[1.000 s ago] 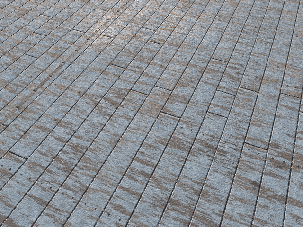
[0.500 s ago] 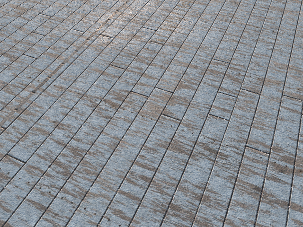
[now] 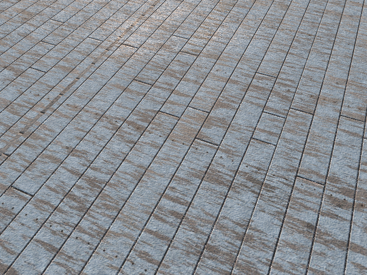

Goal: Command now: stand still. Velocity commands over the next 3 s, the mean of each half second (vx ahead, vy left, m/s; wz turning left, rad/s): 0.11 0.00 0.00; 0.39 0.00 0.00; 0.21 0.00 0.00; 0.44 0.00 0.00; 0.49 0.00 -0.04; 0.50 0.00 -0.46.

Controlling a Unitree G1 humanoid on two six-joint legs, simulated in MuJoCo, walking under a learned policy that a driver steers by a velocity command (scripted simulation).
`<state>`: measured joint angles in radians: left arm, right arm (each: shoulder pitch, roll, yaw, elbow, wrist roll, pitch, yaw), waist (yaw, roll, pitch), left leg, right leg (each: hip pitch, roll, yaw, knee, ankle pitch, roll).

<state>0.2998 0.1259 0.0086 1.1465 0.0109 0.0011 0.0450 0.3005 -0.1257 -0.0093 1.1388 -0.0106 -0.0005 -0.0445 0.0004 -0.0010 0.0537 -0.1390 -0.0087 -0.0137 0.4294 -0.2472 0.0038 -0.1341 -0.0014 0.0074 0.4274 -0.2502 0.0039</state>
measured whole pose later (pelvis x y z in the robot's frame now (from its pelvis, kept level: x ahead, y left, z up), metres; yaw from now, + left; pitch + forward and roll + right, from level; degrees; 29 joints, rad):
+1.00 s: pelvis +0.23 +0.01 -0.02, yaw +1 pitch +1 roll +0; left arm 0.01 0.18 0.04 0.90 0.02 -0.08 -0.02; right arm 0.54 -0.14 0.00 1.13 -0.01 -0.11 -0.02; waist -0.05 -0.01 0.08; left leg 0.14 -0.03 0.01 0.34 -0.45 0.04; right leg -0.55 0.03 -0.11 0.58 -0.04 -0.11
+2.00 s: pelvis +0.57 -0.01 -0.02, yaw +0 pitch +1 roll +0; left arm 0.01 0.18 0.05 0.89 0.04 -0.08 -0.02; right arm 0.51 -0.16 -0.03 1.12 -0.01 -0.09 -0.01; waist -0.05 0.01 0.07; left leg 0.06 0.03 0.07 0.51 -0.47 0.01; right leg -0.48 0.00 -0.12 0.56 -0.11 -0.12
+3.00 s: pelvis +1.09 -0.04 -0.01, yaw -18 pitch +1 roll +2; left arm 0.04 0.20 0.05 0.84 0.04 -0.01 -0.06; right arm 0.42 -0.19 -0.05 1.01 -0.02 -0.11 -0.02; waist -0.05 -0.02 0.06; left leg 0.08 0.01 0.32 0.26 -0.34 0.00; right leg -0.59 -0.07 -0.10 0.68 -0.07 -0.10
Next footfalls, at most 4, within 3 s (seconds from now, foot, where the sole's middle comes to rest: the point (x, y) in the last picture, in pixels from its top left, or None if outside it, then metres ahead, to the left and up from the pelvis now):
1.02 right None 0.43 -0.05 -0.78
1.52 left None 0.40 0.11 -0.78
1.98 right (215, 222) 0.72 -0.09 -0.78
2.54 left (174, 159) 1.04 0.07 -0.78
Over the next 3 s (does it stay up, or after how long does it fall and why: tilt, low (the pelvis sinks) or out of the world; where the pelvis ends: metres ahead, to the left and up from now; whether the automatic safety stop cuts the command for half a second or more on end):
stays up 1.09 -0.04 -0.01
